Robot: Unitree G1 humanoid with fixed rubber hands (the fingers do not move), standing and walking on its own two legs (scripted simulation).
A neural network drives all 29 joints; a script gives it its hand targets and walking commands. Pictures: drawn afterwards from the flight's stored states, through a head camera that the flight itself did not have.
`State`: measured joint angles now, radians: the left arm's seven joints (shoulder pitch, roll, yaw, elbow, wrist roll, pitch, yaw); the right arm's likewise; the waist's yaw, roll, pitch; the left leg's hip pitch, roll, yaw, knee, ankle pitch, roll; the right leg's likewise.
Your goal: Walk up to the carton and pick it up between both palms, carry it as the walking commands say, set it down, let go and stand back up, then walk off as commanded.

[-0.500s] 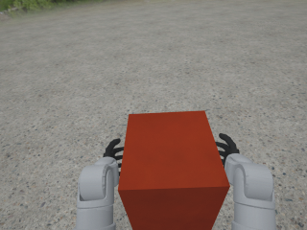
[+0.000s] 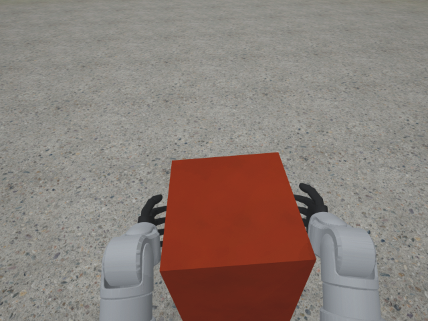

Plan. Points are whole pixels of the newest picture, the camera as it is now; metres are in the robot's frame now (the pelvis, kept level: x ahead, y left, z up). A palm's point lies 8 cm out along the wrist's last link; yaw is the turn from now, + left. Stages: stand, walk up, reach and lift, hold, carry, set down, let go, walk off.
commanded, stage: carry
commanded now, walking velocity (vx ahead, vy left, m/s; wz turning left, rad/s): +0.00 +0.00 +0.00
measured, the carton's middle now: (231, 241) +0.28 +0.01 +0.04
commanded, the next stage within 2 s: none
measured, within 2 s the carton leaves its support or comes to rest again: neither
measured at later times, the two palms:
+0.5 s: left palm (149, 224) +0.29 +0.16 +0.08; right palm (309, 221) +0.29 -0.13 +0.09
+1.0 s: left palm (144, 213) +0.33 +0.18 +0.06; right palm (294, 211) +0.32 -0.11 +0.08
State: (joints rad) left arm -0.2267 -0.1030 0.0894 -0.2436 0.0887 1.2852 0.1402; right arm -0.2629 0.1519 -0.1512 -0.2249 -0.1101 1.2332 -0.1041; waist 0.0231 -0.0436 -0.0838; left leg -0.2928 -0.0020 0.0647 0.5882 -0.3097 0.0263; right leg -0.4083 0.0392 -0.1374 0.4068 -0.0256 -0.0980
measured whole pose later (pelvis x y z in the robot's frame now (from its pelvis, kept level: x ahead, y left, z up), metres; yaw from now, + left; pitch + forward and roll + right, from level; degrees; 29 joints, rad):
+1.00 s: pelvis +0.04 +0.04 +0.00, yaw -2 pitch +1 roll -2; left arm -0.23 -0.14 0.11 -0.18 0.11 1.17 0.13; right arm -0.25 0.15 -0.18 -0.18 -0.10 1.13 -0.09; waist 0.00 0.00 -0.02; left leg -0.23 -0.01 0.11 0.62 -0.41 0.08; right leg -0.40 0.02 -0.11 0.52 -0.14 -0.05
